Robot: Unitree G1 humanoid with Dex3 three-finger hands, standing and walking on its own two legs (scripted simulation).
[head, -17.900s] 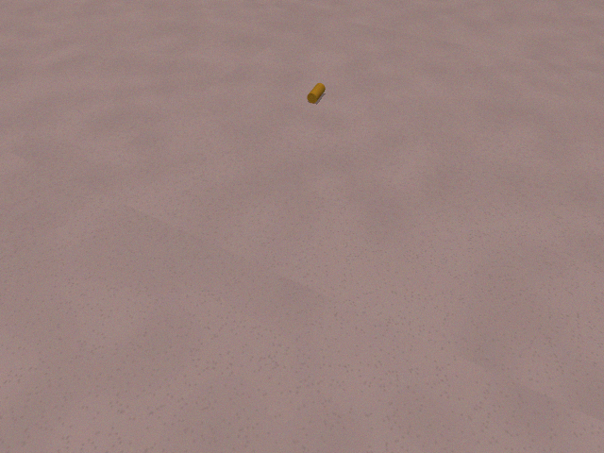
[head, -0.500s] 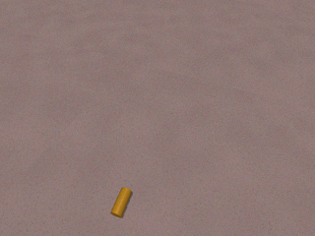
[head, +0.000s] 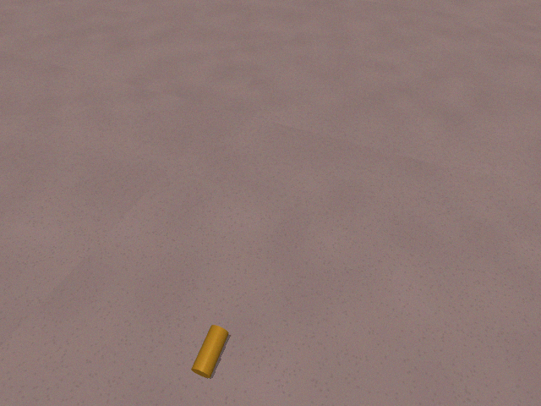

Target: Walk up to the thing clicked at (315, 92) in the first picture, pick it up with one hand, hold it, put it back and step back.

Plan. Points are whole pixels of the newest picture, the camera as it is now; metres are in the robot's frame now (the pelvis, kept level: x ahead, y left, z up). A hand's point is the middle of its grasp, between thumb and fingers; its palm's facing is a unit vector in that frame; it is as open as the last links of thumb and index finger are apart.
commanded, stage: stand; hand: left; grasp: from above
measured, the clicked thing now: (210, 350) +0.44 +0.21 -0.75
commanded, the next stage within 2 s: rise first in 0.06 s
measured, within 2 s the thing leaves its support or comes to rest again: neither
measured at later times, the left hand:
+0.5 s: hand out of the picture +0.15 +0.26 -0.18, palm faces -0.01 -0.92 -0.40, open 10.8 cm
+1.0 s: hand out of the picture +0.14 +0.27 -0.24, palm faces -0.03 -0.84 -0.54, open 14.1 cm
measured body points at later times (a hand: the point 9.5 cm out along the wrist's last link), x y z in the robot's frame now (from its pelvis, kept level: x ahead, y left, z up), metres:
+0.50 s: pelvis -0.01 +0.00 -0.02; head +0.05 +0.01 +0.42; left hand +0.15 +0.30 -0.15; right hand +0.09 -0.26 -0.14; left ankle +0.01 +0.13 -0.75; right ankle -0.02 -0.14 -0.75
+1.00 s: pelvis -0.01 +0.01 -0.08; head +0.08 +0.02 +0.36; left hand +0.14 +0.31 -0.20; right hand +0.17 -0.24 -0.18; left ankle +0.01 +0.13 -0.75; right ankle -0.02 -0.14 -0.75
